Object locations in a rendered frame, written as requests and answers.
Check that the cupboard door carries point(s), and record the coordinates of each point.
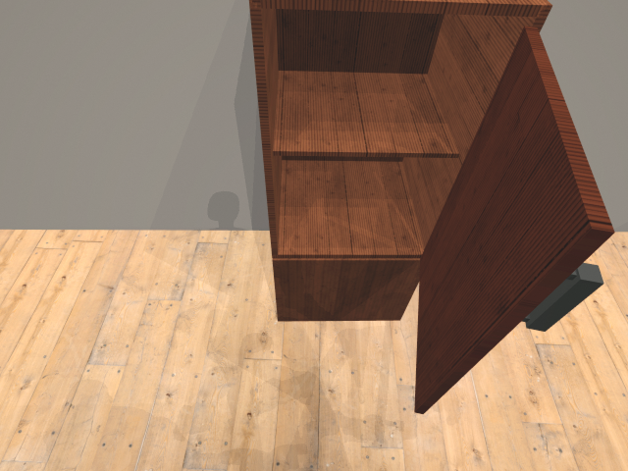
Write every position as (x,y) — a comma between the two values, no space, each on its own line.
(523,214)

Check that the handle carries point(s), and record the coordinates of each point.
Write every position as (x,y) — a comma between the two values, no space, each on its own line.
(586,279)

